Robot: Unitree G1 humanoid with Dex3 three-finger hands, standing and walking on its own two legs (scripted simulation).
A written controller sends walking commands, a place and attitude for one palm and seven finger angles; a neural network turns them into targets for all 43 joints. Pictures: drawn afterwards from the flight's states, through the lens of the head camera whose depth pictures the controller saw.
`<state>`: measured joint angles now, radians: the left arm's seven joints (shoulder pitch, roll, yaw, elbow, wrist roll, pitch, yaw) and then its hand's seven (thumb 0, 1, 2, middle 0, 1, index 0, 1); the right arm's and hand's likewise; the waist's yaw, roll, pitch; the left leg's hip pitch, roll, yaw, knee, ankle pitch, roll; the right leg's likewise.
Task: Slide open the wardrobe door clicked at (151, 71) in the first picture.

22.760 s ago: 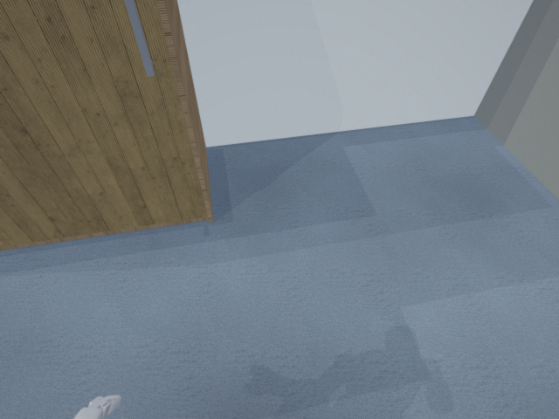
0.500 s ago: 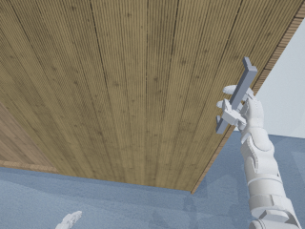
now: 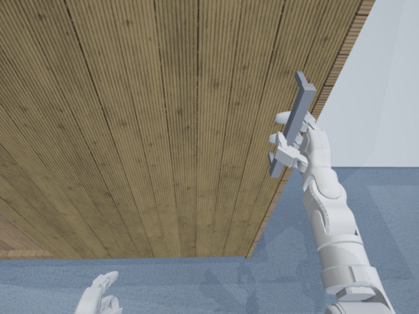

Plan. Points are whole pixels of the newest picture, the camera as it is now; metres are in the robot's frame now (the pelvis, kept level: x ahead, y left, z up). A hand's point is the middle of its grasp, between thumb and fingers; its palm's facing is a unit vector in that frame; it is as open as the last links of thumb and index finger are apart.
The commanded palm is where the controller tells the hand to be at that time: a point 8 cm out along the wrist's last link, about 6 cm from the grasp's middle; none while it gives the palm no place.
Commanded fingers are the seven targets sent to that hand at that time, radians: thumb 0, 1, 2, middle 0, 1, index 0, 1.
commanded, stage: tug the door sideways, standing still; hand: right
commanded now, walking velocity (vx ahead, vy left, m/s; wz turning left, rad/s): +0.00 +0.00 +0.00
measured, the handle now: (285, 131) +0.45 -0.12 +0.12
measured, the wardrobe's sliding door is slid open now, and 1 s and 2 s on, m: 0.00 0.05 0.23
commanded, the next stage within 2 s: step sideways, sliding the door along in 0.36 s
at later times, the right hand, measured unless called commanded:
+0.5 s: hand (262, 151) +0.39 -0.07 +0.13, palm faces -0.07 +1.00 -0.04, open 5.8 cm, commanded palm +0.38 -0.11 +0.13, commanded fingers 0.00 -0.90 -0.90 0.45 1.40 0.45 1.40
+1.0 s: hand (252, 148) +0.40 -0.05 +0.12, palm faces -0.03 +1.00 -0.08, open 5.7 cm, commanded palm +0.38 -0.08 +0.13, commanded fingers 0.00 -0.90 -0.90 0.45 1.40 0.45 1.40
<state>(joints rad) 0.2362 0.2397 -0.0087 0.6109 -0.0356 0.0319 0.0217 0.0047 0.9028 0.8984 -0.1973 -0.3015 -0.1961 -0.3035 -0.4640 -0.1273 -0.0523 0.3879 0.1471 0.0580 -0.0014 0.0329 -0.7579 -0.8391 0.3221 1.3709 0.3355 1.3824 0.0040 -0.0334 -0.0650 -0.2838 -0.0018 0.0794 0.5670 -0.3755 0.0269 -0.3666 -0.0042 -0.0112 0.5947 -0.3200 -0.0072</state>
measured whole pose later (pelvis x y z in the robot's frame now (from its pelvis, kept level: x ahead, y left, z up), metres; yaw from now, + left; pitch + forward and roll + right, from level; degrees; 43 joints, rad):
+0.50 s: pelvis -0.02 -0.01 -0.01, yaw -1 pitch +5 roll +1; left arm 0.29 0.23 -0.02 0.69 -0.03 -0.02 0.00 0.01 0.90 0.90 -0.20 -0.30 -0.20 -0.30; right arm -0.62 -0.08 0.06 0.58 0.13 -0.04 -0.09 0.02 -0.78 -0.80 0.31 1.37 0.26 1.40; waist 0.01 -0.04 -0.05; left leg -0.35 0.01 0.09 0.63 -0.38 0.02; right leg -0.44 0.01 0.00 0.66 -0.31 -0.02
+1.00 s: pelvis -0.02 +0.04 +0.00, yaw -1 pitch -1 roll -1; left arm 0.19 0.23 0.01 0.71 0.00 0.02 0.12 0.01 0.90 0.90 -0.20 -0.30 -0.20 -0.30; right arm -0.64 -0.12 0.03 0.55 0.06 -0.16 -0.06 0.00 -0.71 -0.84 0.44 1.39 0.36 1.40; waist -0.03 0.02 0.14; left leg -0.24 -0.02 0.07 0.62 -0.37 0.07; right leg -0.39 -0.06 -0.14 0.77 -0.33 0.01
